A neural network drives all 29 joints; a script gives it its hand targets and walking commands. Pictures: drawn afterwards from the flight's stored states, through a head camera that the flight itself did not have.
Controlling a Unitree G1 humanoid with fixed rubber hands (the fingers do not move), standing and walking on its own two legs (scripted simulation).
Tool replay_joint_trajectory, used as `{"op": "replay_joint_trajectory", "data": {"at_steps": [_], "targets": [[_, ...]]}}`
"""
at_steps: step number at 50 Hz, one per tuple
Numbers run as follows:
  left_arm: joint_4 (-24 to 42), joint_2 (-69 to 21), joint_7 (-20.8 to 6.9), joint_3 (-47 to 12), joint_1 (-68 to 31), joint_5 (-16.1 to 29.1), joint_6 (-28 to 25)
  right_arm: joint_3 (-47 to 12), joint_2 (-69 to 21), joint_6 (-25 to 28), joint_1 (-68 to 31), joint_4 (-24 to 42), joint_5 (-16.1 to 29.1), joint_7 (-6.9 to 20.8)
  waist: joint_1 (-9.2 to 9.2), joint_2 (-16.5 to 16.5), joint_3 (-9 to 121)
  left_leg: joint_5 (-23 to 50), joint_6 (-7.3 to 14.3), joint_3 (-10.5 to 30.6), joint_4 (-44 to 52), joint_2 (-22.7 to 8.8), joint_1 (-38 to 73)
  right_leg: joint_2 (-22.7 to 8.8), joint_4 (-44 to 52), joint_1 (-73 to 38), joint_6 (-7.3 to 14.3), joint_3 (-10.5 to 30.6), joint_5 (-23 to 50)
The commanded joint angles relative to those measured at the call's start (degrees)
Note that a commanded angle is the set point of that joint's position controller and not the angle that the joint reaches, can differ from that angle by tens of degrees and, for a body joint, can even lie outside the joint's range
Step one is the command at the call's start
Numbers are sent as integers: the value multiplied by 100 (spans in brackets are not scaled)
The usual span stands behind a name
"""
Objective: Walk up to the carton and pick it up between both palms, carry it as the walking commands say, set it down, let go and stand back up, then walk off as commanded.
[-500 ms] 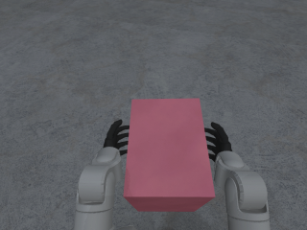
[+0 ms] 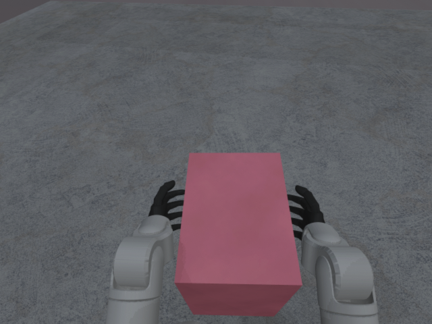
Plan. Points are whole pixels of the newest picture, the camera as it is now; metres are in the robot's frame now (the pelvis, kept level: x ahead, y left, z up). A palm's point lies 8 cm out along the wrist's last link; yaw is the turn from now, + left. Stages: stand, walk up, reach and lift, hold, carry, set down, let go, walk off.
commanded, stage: carry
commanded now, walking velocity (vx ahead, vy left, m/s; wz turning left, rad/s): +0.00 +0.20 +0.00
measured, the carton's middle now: (233, 238) +0.27 -0.01 +0.01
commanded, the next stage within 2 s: none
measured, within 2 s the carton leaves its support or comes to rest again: neither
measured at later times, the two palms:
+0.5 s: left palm (58, 248) +0.23 +0.28 +0.08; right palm (211, 242) +0.23 +0.03 +0.08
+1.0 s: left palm out of the picture +0.20 +0.43 +0.08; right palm (116, 257) +0.21 +0.18 +0.08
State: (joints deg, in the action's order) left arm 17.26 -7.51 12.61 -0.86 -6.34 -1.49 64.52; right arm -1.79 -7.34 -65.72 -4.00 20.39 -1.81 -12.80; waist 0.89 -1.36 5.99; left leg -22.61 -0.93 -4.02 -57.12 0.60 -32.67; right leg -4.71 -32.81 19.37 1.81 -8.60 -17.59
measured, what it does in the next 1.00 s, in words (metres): steps to the left: left foot, then right foot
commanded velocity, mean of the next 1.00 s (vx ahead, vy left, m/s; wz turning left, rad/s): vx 0.00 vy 0.20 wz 0.00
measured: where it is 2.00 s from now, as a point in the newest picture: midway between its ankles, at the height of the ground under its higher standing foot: outside the picture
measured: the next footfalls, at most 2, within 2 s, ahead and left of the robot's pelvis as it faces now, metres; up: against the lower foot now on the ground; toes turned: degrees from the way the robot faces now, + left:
left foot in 0.24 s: +0.04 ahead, +0.23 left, +0.00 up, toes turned +7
right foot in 0.58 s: -0.01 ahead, +0.08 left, +0.00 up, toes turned -9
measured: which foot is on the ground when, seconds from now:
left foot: up 0.00-0.22, down 0.24-0.58, up 0.60-0.92, down 0.94-1.00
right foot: down 0.00-0.26, up 0.28-0.56, down 0.58-0.94, up 0.96-1.00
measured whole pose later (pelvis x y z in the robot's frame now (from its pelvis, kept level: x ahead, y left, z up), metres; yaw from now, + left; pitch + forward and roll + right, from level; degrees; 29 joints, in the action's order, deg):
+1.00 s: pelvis -0.06 +0.29 -0.01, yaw +1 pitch +4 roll +1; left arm 20.4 -7.6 12.5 1.2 -7.7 -1.9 65.4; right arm -2.1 -7.6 -65.7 -8.0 19.7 -1.5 -13.0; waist -0.4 2.5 4.2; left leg -12.5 0.3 -5.8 -31.8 -1.1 -22.0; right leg -11.5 -48.0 26.6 -4.5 -2.6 -29.5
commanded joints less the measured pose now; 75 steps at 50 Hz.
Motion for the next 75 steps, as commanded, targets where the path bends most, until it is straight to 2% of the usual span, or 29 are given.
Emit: {"op": "replay_joint_trajectory", "data": {"at_steps": [1,10,12,13,14,15,16,18,21,27,28,29,30,31,33,34,38,44,46,48,49,53,62,64,65,66,68,69,75], "targets": [[998,-5517,-897,-2387,-1887,1304,-229,-2948,-5636,341,-2556,890,1525,792,-125,856,998,373,-230,310,-468,-369,-573,-1621,1126,-1356,402,1185,2860],[917,-5051,-791,-2446,-1544,1307,-28,-2710,-5248,123,-2006,687,1334,679,-161,1712,1180,489,-138,-413,2673,-88,945,-1502,673,-1084,129,769,2647],[885,-5097,-767,-2501,-1554,1280,2,-2589,-5215,92,-1920,586,1310,715,-122,578,1643,1102,-34,-190,3859,-316,2460,-1101,-358,-392,-267,396,1424],[834,-5018,-758,-2543,-1580,1233,24,-2556,-5140,83,-1923,497,1304,752,-158,-506,1450,2371,171,1047,3836,-1402,2983,-685,-1225,835,-532,189,-471],[953,-5061,-764,-2770,-1895,1382,45,-2358,-5083,112,-1922,446,1267,772,-56,-1747,1273,3286,864,1992,3824,-2183,3022,-30,-2242,1876,-573,-47,-2244],[943,-5191,-797,-2844,-2088,1407,7,-2379,-5267,152,-1981,457,1256,769,-102,-1089,1138,4304,947,1474,3312,-1856,2832,-98,-3372,1791,-418,484,-2250],[966,-5336,-812,-2913,-2202,1524,-3,-2286,-5269,180,-2086,486,1258,798,-33,-1438,1443,3719,1258,1523,3370,-2122,2853,-55,-3761,2051,-356,542,-2035],[1284,-5653,-883,-3239,-2629,1747,-87,-2234,-5511,324,-2127,568,1191,829,-50,-1090,1279,2135,1220,931,3634,-1594,2138,-107,-4118,1872,-373,480,-1114],[1301,-5797,-901,-3243,-2601,1791,-197,-2282,-5592,456,-2215,719,1205,840,-28,-730,1332,1501,1094,684,3718,-1384,2045,36,-3217,1437,-315,312,-808],[830,-5385,-797,-2728,-1558,1407,-60,-2569,-5313,279,-1836,646,1169,749,-95,-548,1640,2715,1301,845,3193,-1365,2196,219,-58,5,-50,29,-417],[744,-5374,-802,-2636,-1484,1336,-39,-2611,-5263,251,-1811,598,1191,744,-145,-351,1657,2688,1062,636,2960,-1246,1793,-40,865,-721,-51,90,414],[678,-5336,-818,-2552,-1454,1288,-27,-2662,-5229,236,-1923,611,1227,735,-195,314,1573,2158,683,420,2344,-967,799,-826,1313,-1697,20,1004,802],[525,-5260,-834,-2418,-1448,1249,-59,-2774,-5186,191,-1984,636,1189,732,-179,1995,1494,56,112,-14,1342,-302,-588,-2703,1415,-2409,647,3125,2947],[616,-5396,-842,-2431,-1610,1274,-89,-2819,-5278,210,-2340,817,1311,750,-179,1833,1198,-871,24,274,287,-246,-783,-2909,1508,-1821,1159,3213,3444],[805,-5546,-911,-2407,-1811,1282,-154,-2982,-5544,282,-2745,964,1509,803,-182,660,877,-116,-50,707,-480,-326,-550,-2133,1506,-1271,774,2083,2483],[849,-5562,-910,-2397,-1818,1266,-175,-2991,-5609,296,-2649,900,1526,818,-171,621,852,214,-104,619,-544,-347,-566,-1912,1384,-1286,598,1661,2512],[973,-5343,-861,-2382,-1696,1291,-174,-2994,-5591,274,-2441,911,1504,741,-142,1218,998,305,-294,105,161,-283,-201,-1508,1061,-1468,381,958,3479],[919,-5086,-793,-2449,-1537,1298,-16,-2776,-5306,104,-2099,734,1368,694,-197,1761,1069,332,-183,-365,2311,-52,842,-1499,805,-1194,166,766,2905],[879,-5125,-768,-2497,-1567,1286,8,-2656,-5272,69,-1962,623,1342,719,-122,1099,1442,983,-84,-461,3722,-11,2022,-1262,38,-855,-180,530,2218],[812,-5052,-751,-2591,-1601,1243,47,-2542,-5161,54,-1951,475,1319,782,-131,-1048,1320,3449,411,1592,3821,-1801,3301,-380,-1592,1436,-686,-41,-1340],[1042,-5223,-772,-2860,-2075,1440,35,-2370,-5250,121,-2032,488,1306,795,-43,-1861,1397,4392,1107,1915,3558,-2191,3236,-57,-2705,1809,-546,202,-2478],[1196,-5827,-893,-3239,-2596,1757,-105,-2293,-5611,349,-2244,595,1222,857,-39,-809,1313,2302,1119,750,3600,-1437,2267,-116,-3832,1696,-359,493,-994],[772,-5452,-788,-2700,-1583,1360,-57,-2611,-5385,263,-1963,596,1202,772,-97,-485,1588,2717,1368,929,3317,-1342,2146,205,-255,8,-86,57,-561],[699,-5409,-809,-2540,-1525,1265,-39,-2697,-5337,226,-2018,595,1249,757,-185,249,1561,2305,795,486,2609,-970,1047,-639,1206,-1523,-25,750,626],[554,-5348,-823,-2427,-1496,1224,-69,-2795,-5319,193,-2077,618,1211,757,-197,1836,1491,585,207,73,1595,-339,-262,-2433,1448,-2267,527,2838,2343],[605,-5476,-825,-2446,-1622,1240,-102,-2851,-5335,209,-2460,853,1328,769,-200,1984,1181,-731,78,178,520,-170,-622,-2889,1597,-1761,1130,3259,3053],[840,-5580,-889,-2449,-1816,1274,-157,-2982,-5591,278,-2768,957,1511,810,-183,692,869,-123,-6,694,-369,-303,-458,-2188,1556,-1290,835,2198,2478],[860,-5578,-890,-2430,-1815,1256,-175,-2997,-5625,289,-2662,884,1522,824,-174,604,829,175,-68,635,-401,-333,-506,-1949,1431,-1327,647,1752,2550],[975,-5228,-812,-2441,-1587,1294,-119,-2946,-5491,221,-2232,830,1444,718,-164,1414,955,160,-253,-92,1024,-201,318,-1421,1020,-1328,340,751,3437]]}}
